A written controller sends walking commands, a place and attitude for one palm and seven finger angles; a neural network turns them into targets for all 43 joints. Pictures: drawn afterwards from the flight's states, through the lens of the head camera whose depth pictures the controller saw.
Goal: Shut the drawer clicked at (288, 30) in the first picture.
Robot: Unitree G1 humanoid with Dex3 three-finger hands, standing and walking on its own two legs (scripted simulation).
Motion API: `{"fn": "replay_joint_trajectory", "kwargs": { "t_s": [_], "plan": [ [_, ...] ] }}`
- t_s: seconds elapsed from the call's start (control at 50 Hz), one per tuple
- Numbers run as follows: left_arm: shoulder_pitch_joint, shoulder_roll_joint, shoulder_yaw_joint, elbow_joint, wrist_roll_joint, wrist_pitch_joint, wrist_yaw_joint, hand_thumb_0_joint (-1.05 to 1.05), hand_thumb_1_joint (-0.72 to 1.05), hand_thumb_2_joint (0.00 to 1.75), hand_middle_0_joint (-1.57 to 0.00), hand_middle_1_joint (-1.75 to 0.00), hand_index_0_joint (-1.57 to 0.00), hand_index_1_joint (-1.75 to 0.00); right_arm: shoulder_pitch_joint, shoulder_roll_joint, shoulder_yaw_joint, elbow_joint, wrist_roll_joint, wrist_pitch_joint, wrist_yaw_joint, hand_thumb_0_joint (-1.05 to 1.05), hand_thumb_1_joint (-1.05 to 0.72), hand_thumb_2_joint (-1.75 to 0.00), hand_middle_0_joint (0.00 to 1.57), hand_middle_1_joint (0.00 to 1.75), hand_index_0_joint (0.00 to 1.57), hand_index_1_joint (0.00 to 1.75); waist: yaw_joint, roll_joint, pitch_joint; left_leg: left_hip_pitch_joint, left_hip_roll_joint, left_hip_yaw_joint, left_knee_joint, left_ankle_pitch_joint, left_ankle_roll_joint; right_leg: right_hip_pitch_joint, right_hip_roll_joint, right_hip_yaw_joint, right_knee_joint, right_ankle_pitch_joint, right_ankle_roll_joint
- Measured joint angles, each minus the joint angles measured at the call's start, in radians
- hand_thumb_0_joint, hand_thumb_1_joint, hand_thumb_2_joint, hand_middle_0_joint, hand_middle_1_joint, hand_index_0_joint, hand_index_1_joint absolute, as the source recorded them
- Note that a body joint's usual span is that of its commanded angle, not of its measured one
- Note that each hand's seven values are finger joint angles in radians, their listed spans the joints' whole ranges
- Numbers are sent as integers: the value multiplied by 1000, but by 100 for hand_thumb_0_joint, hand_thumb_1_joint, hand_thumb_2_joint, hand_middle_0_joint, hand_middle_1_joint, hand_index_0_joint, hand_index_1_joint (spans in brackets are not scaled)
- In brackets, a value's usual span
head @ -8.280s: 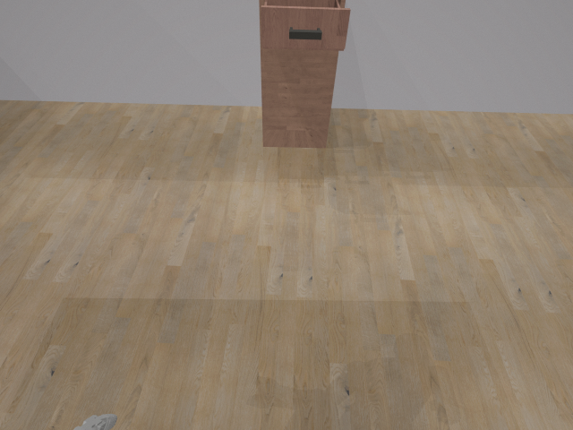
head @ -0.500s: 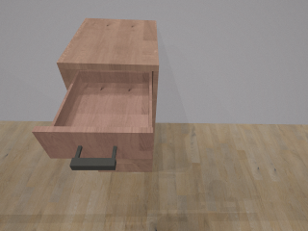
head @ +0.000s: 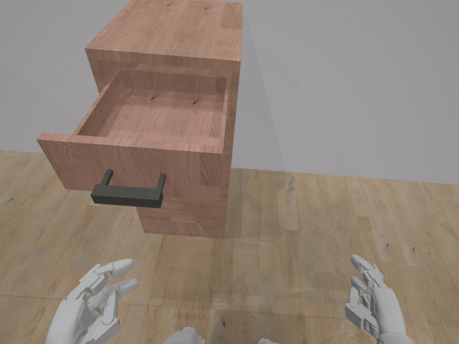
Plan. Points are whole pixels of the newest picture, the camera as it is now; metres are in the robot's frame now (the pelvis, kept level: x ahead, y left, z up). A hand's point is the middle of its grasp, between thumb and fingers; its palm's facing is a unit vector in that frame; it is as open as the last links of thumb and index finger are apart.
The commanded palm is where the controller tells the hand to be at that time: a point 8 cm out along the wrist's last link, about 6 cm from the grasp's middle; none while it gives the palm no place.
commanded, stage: raise the hand and make a fist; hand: left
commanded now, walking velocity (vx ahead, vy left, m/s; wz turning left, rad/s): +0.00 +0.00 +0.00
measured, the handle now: (131, 186) +0.37 +0.21 +0.06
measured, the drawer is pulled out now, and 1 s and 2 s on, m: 0.30 0.30 0.30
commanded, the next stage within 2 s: bring the fist close to the handle in 1.46 s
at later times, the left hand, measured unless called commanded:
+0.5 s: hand (93, 264) +0.21 +0.21 +0.10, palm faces +0.11 -0.99 -0.09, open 3.5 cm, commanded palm +0.15 +0.25 +0.10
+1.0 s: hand (112, 271) +0.18 +0.16 +0.14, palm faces -0.02 -1.00 -0.05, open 3.2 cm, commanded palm +0.14 +0.22 +0.16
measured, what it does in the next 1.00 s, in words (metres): shifts its weight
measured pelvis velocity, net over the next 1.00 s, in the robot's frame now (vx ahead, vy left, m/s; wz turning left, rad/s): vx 0.05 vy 0.03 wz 0.02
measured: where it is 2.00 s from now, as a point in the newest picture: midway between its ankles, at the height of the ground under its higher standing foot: outside the picture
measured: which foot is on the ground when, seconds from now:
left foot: down 0.00-1.00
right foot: down 0.00-1.00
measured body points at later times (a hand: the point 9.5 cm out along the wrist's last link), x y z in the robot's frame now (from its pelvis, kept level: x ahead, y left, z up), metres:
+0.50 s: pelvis +0.06 +0.00 +0.02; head +0.09 +0.00 +0.47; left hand +0.19 +0.26 +0.11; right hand +0.22 -0.23 -0.06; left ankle +0.07 +0.09 -0.67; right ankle +0.04 -0.08 -0.67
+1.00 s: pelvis +0.05 +0.03 +0.02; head +0.03 +0.03 +0.47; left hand +0.18 +0.22 +0.15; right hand +0.27 -0.15 -0.01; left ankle +0.07 +0.09 -0.67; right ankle +0.04 -0.08 -0.67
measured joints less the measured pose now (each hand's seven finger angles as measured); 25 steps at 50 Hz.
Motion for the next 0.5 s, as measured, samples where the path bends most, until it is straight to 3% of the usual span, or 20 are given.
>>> {"fn": "replay_joint_trajectory", "kwargs": {
  "t_s": [0.04, 0.08, 0.16, 0.2, 0.26, 0.3, 0.34, 0.4, 0.46, 0.5],
  "plan": [
    [57, 15, 14, -62, -2, -5, 42, 1, 90, 89, -51, -64, -52, -63, 2, -4, -4, -22, -4, -8, -12, 2, -90, -90, 20, 30, 20, 30, 21, 5, -3, -26, 2, -24, 32, -14, -7, -12, 6, -22, 16, -14, -9],
    [84, 30, 30, -137, -9, -58, 74, 2, 90, 89, -55, -68, -56, -68, 1, -6, 0, -21, -8, -24, -20, 2, -90, -90, 20, 30, 20, 30, 39, 16, -8, -52, 3, -49, 62, -28, -14, -24, 14, -43, 28, -27, -15],
    [21, 39, 36, -227, -39, -167, 33, 2, 90, 90, -63, -77, -63, -76, -21, -2, 34, 20, -5, -51, -22, 1, -90, -90, 20, 30, 20, 30, 51, 64, -7, -89, 5, -91, 112, -51, -21, -35, 24, -80, 42, -42, -27],
    [-42, 46, 27, -225, -48, -145, -29, 2, 90, 90, -67, -81, -67, -81, -29, 13, 56, 38, 2, -46, -23, 1, -90, -90, 20, 30, 20, 30, 45, 82, -2, -88, 9, -94, 113, -56, -24, -33, 29, -82, 38, -45, -25],
    [-109, 68, 14, -183, -51, 9, -115, 1, 90, 90, -73, -87, -73, -87, -16, 46, 81, 48, 18, -14, -32, 2, -90, -90, 20, 30, 20, 30, 27, 89, 2, -58, 13, -77, 74, -53, -26, -13, 32, -62, 9, -39, -18],
    [-110, 76, 22, -166, -59, 132, -130, 1, 90, 90, -77, -92, -77, -91, 8, 66, 87, 49, 22, 13, -40, 2, -90, -90, 20, 30, 20, 30, 8, 84, 0, -22, 12, -60, 31, -48, -25, 13, 31, -42, -22, -33, -15],
    [-71, 69, 49, -179, -75, 202, -102, 1, 90, 89, -81, -96, -81, -96, 34, 80, 80, 55, 21, 30, -46, 2, -90, -90, 20, 30, 20, 30, -7, 77, -4, 20, 12, -44, -12, -45, -22, 46, 33, -23, -58, -28, -13],
    [28, 45, 102, -242, -92, 186, -35, 2, 90, 89, -87, -103, -87, -102, 71, 85, 51, 71, 17, 34, -44, 2, -90, -90, 20, 30, 20, 30, -10, 66, -11, 70, 15, -29, -61, -47, -17, 90, 37, -4, -105, -22, -11],
    [121, 31, 127, -313, -88, 99, -3, 2, 90, 89, -93, -109, -93, -109, 92, 66, 20, 89, 12, 19, -30, 2, -90, -90, 20, 30, 20, 30, 2, 61, -13, 90, 10, -28, -82, -50, -10, 113, 34, -1, -130, -21, -2],
    [172, 23, 113, -350, -86, 46, -17, 2, 90, 89, -96, -113, -97, -113, 92, 43, 5, 92, 11, 2, -18, 2, -90, -90, 20, 30, 20, 30, 8, 68, -11, 88, 3, -33, -82, -52, -3, 117, 28, -6, -137, -23, 4]
  ]
}}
